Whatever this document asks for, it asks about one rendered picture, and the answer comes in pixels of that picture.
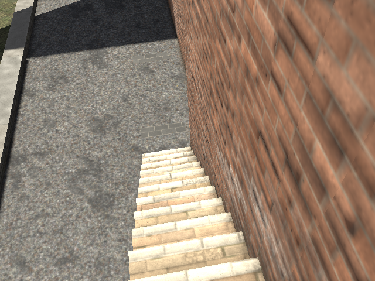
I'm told stairs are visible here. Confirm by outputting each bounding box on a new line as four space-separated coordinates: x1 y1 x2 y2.
128 146 265 281

